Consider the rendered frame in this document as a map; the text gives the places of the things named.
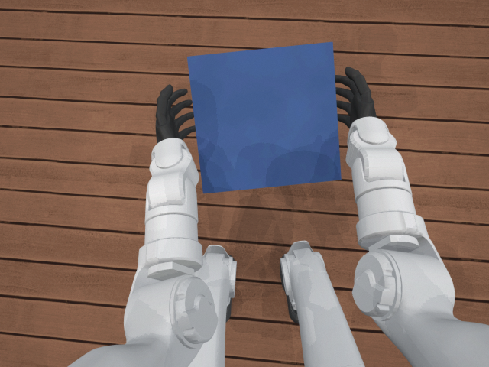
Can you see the right robot upper arm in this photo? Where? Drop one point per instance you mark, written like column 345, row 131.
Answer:
column 411, row 298

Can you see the carton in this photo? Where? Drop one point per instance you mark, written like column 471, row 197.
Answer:
column 266, row 117

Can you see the left robot upper arm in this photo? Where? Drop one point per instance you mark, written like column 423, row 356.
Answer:
column 166, row 324

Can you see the right robot foot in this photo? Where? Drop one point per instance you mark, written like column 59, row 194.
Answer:
column 292, row 312

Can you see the robot left hand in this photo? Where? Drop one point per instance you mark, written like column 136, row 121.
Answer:
column 166, row 126

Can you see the robot right hand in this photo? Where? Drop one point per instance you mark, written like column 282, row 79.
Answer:
column 360, row 103

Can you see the robot left forearm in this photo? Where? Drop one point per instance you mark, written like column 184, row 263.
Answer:
column 171, row 246

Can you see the left robot shin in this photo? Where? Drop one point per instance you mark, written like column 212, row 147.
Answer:
column 216, row 249

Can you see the robot right forearm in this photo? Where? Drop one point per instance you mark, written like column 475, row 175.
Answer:
column 386, row 212

